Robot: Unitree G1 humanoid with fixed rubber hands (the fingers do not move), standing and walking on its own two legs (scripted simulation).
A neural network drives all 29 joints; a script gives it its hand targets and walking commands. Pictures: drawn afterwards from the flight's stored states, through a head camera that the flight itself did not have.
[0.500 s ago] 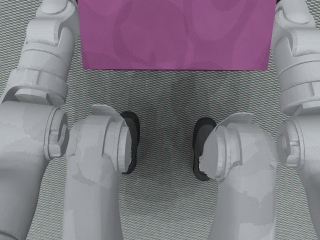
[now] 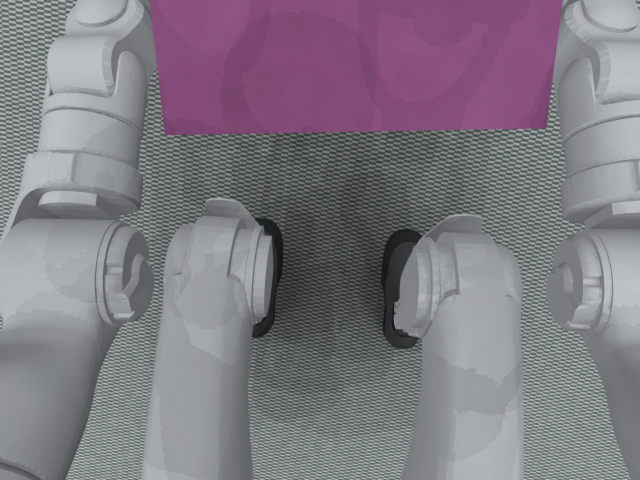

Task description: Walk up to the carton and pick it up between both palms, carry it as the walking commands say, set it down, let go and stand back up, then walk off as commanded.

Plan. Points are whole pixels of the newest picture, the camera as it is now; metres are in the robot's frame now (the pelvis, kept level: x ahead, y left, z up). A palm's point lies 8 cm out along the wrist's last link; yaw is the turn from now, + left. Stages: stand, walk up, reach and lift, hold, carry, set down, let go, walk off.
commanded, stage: reach and lift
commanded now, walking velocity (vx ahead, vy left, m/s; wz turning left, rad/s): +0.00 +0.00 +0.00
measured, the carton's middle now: out of the picture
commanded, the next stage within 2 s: none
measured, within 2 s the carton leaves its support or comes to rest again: neither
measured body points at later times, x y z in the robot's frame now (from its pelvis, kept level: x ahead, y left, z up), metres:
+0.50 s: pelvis -0.01 +0.00 +0.05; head +0.34 -0.01 +0.32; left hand +0.53 +0.20 -0.08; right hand +0.54 -0.18 -0.08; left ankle +0.14 +0.13 -0.37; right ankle +0.14 -0.12 -0.37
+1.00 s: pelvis -0.02 +0.00 +0.10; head +0.32 -0.01 +0.39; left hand +0.51 +0.20 -0.01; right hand +0.53 -0.18 -0.02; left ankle +0.14 +0.13 -0.37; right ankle +0.14 -0.12 -0.37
